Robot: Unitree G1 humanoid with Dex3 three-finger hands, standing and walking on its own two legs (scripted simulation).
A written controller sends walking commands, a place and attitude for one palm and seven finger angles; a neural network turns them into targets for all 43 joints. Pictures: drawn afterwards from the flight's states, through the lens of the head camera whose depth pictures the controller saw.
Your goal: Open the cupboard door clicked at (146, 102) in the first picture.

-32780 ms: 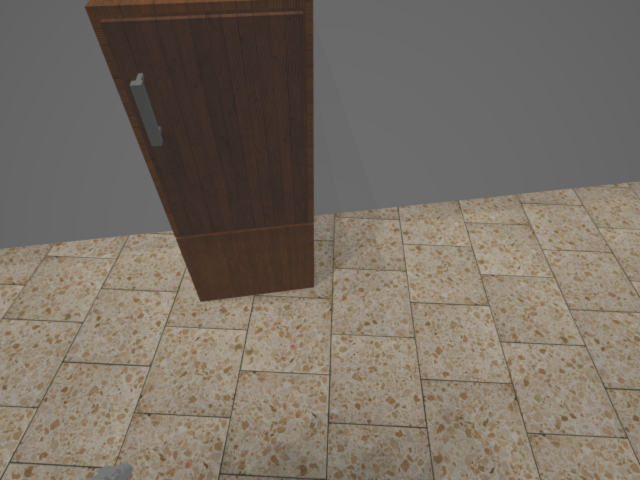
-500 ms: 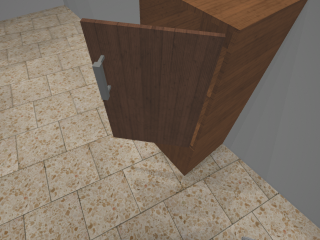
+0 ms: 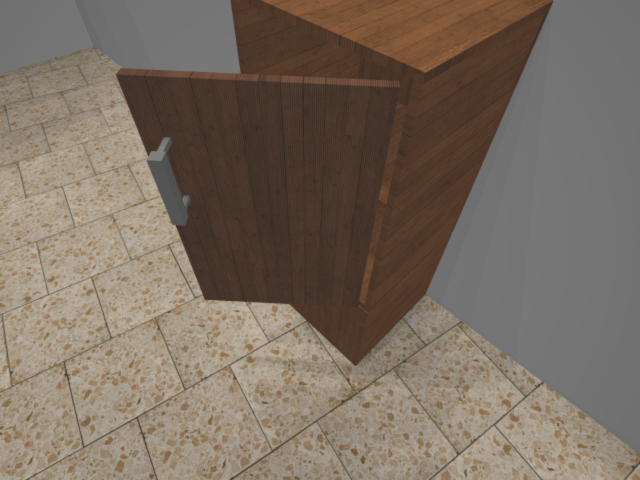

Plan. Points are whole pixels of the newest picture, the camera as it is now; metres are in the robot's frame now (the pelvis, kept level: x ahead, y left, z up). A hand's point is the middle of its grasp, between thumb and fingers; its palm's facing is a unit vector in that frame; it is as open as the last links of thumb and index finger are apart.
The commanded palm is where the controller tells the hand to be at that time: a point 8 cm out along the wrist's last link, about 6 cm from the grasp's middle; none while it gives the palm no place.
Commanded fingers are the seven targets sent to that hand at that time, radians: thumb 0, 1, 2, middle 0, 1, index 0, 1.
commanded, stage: come to a stop and stand still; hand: left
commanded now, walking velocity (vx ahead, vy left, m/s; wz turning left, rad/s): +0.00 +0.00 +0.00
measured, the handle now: (173, 182) +0.54 +0.27 +0.04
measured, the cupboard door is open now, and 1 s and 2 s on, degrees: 43 43 43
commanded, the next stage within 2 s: look again from close up in 0.32 s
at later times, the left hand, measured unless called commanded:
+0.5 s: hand out of the picture +0.02 +0.18 -0.17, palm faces +0.02 -0.98 -0.21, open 7.3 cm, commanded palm none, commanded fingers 0.00 0.90 0.90 -0.20 -0.30 -0.20 -0.30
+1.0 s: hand out of the picture +0.02 +0.27 -0.16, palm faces +0.00 -0.96 -0.28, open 7.4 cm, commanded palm none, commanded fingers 0.00 0.90 0.90 -0.20 -0.30 -0.20 -0.30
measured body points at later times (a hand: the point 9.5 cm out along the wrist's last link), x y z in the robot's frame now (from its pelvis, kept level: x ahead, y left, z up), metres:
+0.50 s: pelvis +0.00 +0.00 +0.00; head +0.02 +0.00 +0.45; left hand +0.02 +0.23 -0.16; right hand +0.01 -0.23 -0.16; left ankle -0.03 +0.13 -0.74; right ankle -0.02 -0.09 -0.74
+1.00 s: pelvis -0.04 +0.05 +0.00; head -0.06 +0.06 +0.45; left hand +0.02 +0.32 -0.14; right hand +0.05 -0.22 -0.13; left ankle -0.03 +0.13 -0.74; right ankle -0.02 -0.09 -0.74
